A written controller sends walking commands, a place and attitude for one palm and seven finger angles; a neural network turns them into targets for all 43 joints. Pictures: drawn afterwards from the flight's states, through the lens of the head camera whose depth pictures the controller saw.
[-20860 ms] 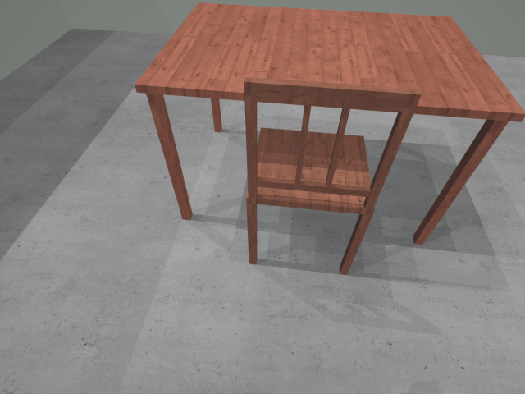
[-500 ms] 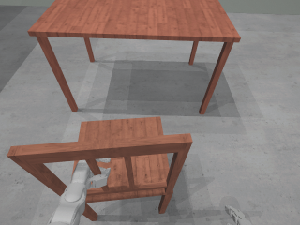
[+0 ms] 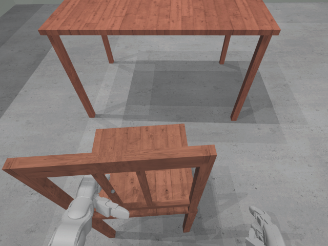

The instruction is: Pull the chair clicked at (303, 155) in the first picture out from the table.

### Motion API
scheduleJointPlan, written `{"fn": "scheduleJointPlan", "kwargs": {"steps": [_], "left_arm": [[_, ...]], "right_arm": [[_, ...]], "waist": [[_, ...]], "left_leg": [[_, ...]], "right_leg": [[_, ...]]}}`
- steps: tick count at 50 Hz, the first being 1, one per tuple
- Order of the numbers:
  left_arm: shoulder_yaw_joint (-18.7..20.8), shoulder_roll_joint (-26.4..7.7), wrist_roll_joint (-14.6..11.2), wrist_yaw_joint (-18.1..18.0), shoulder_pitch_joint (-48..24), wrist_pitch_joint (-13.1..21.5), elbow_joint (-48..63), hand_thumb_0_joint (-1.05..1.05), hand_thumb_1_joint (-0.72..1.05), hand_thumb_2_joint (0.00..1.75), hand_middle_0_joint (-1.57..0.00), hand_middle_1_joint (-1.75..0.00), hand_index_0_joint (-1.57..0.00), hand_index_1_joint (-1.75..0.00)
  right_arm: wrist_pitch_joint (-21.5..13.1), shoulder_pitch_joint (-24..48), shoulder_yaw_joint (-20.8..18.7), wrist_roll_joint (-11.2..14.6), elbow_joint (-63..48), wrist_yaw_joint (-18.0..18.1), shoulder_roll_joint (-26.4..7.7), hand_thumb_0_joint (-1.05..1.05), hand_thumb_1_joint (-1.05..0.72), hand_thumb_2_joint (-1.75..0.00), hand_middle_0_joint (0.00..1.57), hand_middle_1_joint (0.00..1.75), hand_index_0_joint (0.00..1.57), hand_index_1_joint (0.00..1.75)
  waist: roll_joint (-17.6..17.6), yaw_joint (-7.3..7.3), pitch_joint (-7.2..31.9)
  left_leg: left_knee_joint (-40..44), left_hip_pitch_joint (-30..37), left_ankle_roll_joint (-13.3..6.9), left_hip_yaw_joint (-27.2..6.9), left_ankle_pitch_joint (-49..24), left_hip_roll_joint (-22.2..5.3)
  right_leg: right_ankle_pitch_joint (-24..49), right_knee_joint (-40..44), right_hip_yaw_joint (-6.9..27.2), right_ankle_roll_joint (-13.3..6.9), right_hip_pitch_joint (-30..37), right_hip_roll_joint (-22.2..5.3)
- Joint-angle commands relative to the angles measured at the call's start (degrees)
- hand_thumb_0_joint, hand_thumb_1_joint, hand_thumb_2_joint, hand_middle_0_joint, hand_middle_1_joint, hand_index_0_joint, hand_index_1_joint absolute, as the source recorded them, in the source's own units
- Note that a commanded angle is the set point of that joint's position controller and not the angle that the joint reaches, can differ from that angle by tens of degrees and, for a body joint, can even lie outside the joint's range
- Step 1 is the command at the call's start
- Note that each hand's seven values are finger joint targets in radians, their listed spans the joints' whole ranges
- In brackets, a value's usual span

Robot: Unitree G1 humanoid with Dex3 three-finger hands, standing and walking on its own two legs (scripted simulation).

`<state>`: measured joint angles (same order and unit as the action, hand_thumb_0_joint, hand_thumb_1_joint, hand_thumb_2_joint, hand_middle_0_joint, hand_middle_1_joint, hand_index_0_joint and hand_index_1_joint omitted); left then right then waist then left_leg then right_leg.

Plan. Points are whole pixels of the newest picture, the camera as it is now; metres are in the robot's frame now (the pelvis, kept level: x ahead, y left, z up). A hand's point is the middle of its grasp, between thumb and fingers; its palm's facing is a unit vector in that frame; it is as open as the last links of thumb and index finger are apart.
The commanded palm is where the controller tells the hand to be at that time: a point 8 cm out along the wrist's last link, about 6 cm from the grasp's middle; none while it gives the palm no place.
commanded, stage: open the thumb and straighten the fingers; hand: left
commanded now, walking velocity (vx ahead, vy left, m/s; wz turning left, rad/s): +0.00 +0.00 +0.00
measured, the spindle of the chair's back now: (110, 191) +0.28 +0.16 -0.07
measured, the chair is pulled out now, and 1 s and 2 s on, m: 0.60 0.60 0.60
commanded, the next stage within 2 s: draw the fingers out of the gap in 0.08 s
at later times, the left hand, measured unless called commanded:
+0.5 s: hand (104, 216) +0.21 +0.15 -0.04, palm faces -0.01 -0.98 -0.19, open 17.5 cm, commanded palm +0.18 +0.21 -0.01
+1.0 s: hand out of the picture +0.14 +0.16 -0.04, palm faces +0.02 -0.98 -0.18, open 17.5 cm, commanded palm +0.11 +0.21 -0.01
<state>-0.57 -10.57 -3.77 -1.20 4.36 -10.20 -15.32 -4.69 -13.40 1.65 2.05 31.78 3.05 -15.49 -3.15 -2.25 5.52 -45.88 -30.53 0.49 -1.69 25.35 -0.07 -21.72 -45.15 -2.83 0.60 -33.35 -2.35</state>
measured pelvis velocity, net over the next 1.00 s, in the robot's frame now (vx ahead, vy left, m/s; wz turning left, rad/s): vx -0.01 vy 0.00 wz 0.03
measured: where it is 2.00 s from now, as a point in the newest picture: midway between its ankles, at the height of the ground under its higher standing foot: outside the picture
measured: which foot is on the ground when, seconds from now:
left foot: down 0.00-1.00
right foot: down 0.00-1.00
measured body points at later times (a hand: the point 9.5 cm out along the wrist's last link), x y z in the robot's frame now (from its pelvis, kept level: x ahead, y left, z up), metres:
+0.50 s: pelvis -0.01 +0.00 -0.01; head +0.03 -0.02 +0.44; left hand +0.20 +0.21 -0.02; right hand +0.15 -0.26 -0.09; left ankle -0.03 +0.13 -0.71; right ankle +0.00 -0.13 -0.71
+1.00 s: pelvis -0.01 +0.00 -0.02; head +0.02 -0.01 +0.43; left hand +0.13 +0.21 -0.02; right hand +0.18 -0.23 -0.09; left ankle -0.03 +0.13 -0.71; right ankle +0.00 -0.13 -0.71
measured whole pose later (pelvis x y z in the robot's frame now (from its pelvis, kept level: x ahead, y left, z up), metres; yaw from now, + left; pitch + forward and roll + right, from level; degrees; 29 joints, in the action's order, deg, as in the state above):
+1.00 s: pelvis -0.01 +0.00 -0.02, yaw +1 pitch +10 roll -1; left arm -2.4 -12.6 -3.8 0.6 34.2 -11.2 10.3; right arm -9.2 -14.0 1.3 2.5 27.7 6.3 -13.7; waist -3.6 -0.8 7.9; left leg -54.6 -35.9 0.4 -3.6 28.6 0.2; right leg -24.6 -52.0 -4.6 0.6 -37.2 -2.8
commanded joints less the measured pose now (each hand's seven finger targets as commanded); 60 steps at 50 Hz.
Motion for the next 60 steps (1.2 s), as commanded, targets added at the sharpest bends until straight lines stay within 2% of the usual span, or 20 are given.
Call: {"fn": "scheduleJointPlan", "kwargs": {"steps": [1,5,8,9,11,17,19,22,23,27,36,41,44,47,53,54,55,57,58,60], "left_arm": [[2.95,-6.67,-0.31,0.04,-5.46,3.22,14.67,0.0,-0.55,0.2,0.0,0.0,0.0,0.0],[3.13,-7.54,-0.69,0.55,-7.2,2.61,14.18,0.0,-0.55,0.2,0.0,0.0,0.0,0.0],[3.94,-9.06,-0.47,0.55,-7.18,3.04,17.09,0.0,-0.55,0.2,0.0,0.0,0.0,0.0],[6.79,-10.81,-0.54,0.46,-1.34,2.66,13.99,0.0,-0.55,0.2,0.0,0.0,0.0,0.0],[3.87,-8.23,-0.73,1.03,-0.3,2.72,16.56,0.0,-0.55,0.2,0.0,0.0,0.0,0.0],[5.03,-10.24,-0.98,1.0,4.36,2.52,20.61,0.0,-0.55,0.2,0.0,0.0,0.0,0.0],[3.21,-8.53,-0.95,0.79,6.38,2.93,23.28,0.0,-0.55,0.2,0.0,0.0,0.0,0.0],[4.14,-9.54,-0.81,0.16,9.45,3.17,24.97,0.0,-0.55,0.2,0.0,0.0,0.0,0.0],[2.39,-7.87,-0.77,0.31,10.95,3.2,25.81,0.0,-0.55,0.2,0.0,0.0,0.0,0.0],[3.71,-9.31,-0.52,0.14,14.93,2.8,26.98,0.0,-0.55,0.2,0.0,0.0,0.0,0.0],[1.8,-7.79,-0.46,0.89,20.88,3.19,33.04,0.0,-0.55,0.2,0.0,0.0,0.0,0.0],[1.9,-7.57,-0.31,0.91,26.17,2.32,33.8,0.0,-0.55,0.2,0.0,0.0,0.0,0.0],[1.32,-7.16,0.08,1.07,28.34,2.25,35.89,0.0,-0.55,0.2,0.0,0.0,0.0,0.0],[3.33,-8.93,0.04,0.93,29.76,2.19,36.48,0.0,-0.55,0.2,0.0,0.0,0.0,0.0],[-0.21,-6.43,0.38,1.41,36.01,3.48,41.98,0.0,-0.55,0.2,0.0,0.0,0.0,0.0],[0.13,-1.98,-6.22,2.45,32.53,10.1,48.22,0.0,-0.55,0.2,0.0,0.0,0.0,0.0],[3.34,-5.62,-5.94,2.96,34.72,13.01,44.57,0.0,-0.55,0.2,0.0,0.0,0.0,0.0],[6.32,-7.87,-6.94,3.78,34.92,17.52,46.14,0.0,-0.55,0.2,0.0,0.0,0.0,0.0],[6.49,-7.26,-7.43,4.58,34.86,19.84,46.72,0.0,-0.55,0.2,0.0,0.0,0.0,0.0],[6.27,-6.45,-8.13,6.36,34.76,24.12,45.42,0.0,-0.55,0.2,0.0,0.0,0.0,0.0]], "right_arm": [[-3.55,0.88,-3.26,0.09,-8.49,1.24,-7.32,0.0,-0.9,-0.9,0.2,0.3,0.2,0.3],[-3.93,0.67,-3.13,0.12,-8.17,1.69,-7.84,0.0,-0.9,-0.9,0.2,0.3,0.2,0.3],[-4.4,0.78,-3.12,0.16,-8.3,1.94,-7.76,0.0,-0.9,-0.9,0.2,0.3,0.2,0.3],[-4.46,0.55,-3.15,0.07,-8.43,1.95,-7.7,0.0,-0.9,-0.9,0.2,0.3,0.2,0.3],[-4.73,0.91,-2.97,0.2,-9.28,1.79,-7.51,0.0,-0.9,-0.9,0.2,0.3,0.2,0.3],[-5.76,1.23,-3.15,0.33,-10.21,2.26,-7.73,0.0,-0.9,-0.9,0.2,0.3,0.2,0.3],[-6.41,1.08,-3.08,0.31,-10.64,2.28,-7.2,0.0,-0.9,-0.9,0.2,0.3,0.2,0.3],[-6.94,1.21,-3.31,0.28,-10.52,2.59,-7.18,0.0,-0.9,-0.9,0.2,0.3,0.2,0.3],[-7.19,1.36,-3.16,0.25,-10.85,2.57,-6.89,0.0,-0.9,-0.9,0.2,0.3,0.2,0.3],[-7.59,2.04,-3.32,0.23,-10.98,2.88,-6.63,0.0,-0.9,-0.9,0.2,0.3,0.2,0.3],[-8.46,3.02,-3.04,0.37,-12.37,3.6,-5.75,0.0,-0.9,-0.9,0.2,0.3,0.2,0.3],[-8.31,3.43,-3.22,0.4,-12.61,3.69,-5.12,0.0,-0.9,-0.9,0.2,0.3,0.2,0.3],[-8.19,3.75,-3.27,0.34,-13.27,3.81,-4.69,0.0,-0.9,-0.9,0.2,0.3,0.2,0.3],[-8.01,3.64,-3.62,0.42,-13.08,4.11,-4.67,0.0,-0.9,-0.9,0.2,0.3,0.2,0.3],[-8.69,3.58,-3.89,0.55,-14.01,4.03,-3.95,0.0,-0.9,-0.9,0.2,0.3,0.2,0.3],[-10.02,2.72,-3.73,0.49,-13.53,4.09,-3.53,0.0,-0.9,-0.9,0.2,0.3,0.2,0.3],[-10.59,2.57,-4.33,0.43,-11.59,4.04,-3.81,0.0,-0.9,-0.9,0.2,0.3,0.2,0.3],[-11.27,2.41,-4.62,0.51,-10.8,3.75,-3.77,0.0,-0.9,-0.9,0.2,0.3,0.2,0.3],[-11.54,2.34,-4.62,0.73,-10.52,3.44,-3.45,0.0,-0.9,-0.9,0.2,0.3,0.2,0.3],[-11.77,3.28,-4.73,1.0,-9.85,2.66,-3.13,0.0,-0.9,-0.9,0.2,0.3,0.2,0.3]], "waist": [[3.05,-0.51,13.98],[5.26,-1.43,12.06],[1.19,-0.83,13.91],[2.88,0.27,12.8],[3.66,-0.17,12.74],[3.06,-0.09,10.96],[2.36,-0.17,11.44],[3.24,-0.03,10.77],[3.35,-0.13,10.39],[3.19,0.37,9.21],[1.77,0.5,8.05],[3.42,0.7,7.17],[1.86,0.99,7.34],[2.6,1.12,7.21],[0.09,1.32,8.53],[4.45,0.69,6.95],[4.03,1.52,8.52],[2.08,2.12,8.53],[-0.2,2.24,9.09],[-0.13,2.11,7.35]], "left_leg": [[4.08,3.93,-1.5,0.51,-22.66,-0.56],[3.74,2.28,-1.77,-0.01,-19.24,-0.42],[3.61,3.48,-1.71,0.09,-19.55,-0.17],[3.75,2.27,-1.61,0.02,-19.19,-0.28],[3.84,1.8,-1.68,-0.02,-18.72,-0.18],[3.29,0.34,-1.88,-0.18,-15.94,-0.12],[3.15,1.15,-1.83,-0.23,-15.93,-0.08],[2.82,0.48,-1.73,-0.67,-15.87,-0.09],[2.75,0.5,-1.78,-0.62,-15.42,-0.01],[2.4,-1.06,-1.76,-0.82,-13.64,0.15],[1.63,-1.75,-1.71,-1.49,-10.35,0.34],[0.88,-3.15,-1.7,-1.55,-10.29,0.34],[0.64,-3.42,-1.71,-1.59,-10.46,0.51],[0.09,-4.24,-1.76,-1.69,-10.29,0.44],[-0.53,-3.09,-1.55,-2.05,-12.82,0.34],[-2.38,-3.63,-1.17,-2.19,-13.57,0.67],[-3.28,-3.74,-1.16,-1.88,-13.38,0.6],[-3.55,-4.49,-0.8,-1.81,-14.16,0.6],[-3.79,-4.05,-0.52,-1.67,-14.67,0.69],[-4.45,-5.63,-0.32,-1.64,-12.94,0.5]], "right_leg": [[22.42,3.79,-0.4,-1.31,11.43,-0.37],[19.79,4.14,-0.56,-0.98,9.93,-0.27],[19.25,3.97,-0.3,-1.24,10.36,-0.47],[18.69,3.81,-0.53,-1.28,10.57,-0.35],[18.4,3.66,-0.74,-1.15,10.41,-0.43],[14.96,4.0,-0.48,-1.16,9.03,-0.35],[14.34,3.65,-0.75,-1.02,8.39,-0.38],[13.88,3.3,-0.92,-1.23,7.91,-0.18],[13.32,3.2,-1.09,-1.07,7.31,-0.23],[11.18,3.11,-0.92,-1.25,6.8,-0.15],[5.85,2.4,-1.44,-1.3,3.86,-0.08],[6.01,2.08,-1.46,-1.29,3.52,0.01],[5.7,1.58,-1.53,-1.48,3.29,0.03],[5.47,1.64,-1.21,-1.64,3.19,0.23],[7.14,-0.09,-2.05,-1.82,2.2,0.28],[8.86,-0.85,-3.52,-1.59,-0.06,1.03],[8.84,-1.44,-2.81,-1.78,0.28,1.22],[9.05,-2.42,-2.61,-2.02,0.33,1.19],[8.91,-3.22,-2.7,-2.12,-0.06,1.1],[6.84,-3.81,-2.62,-2.09,-1.88,1.15]]}}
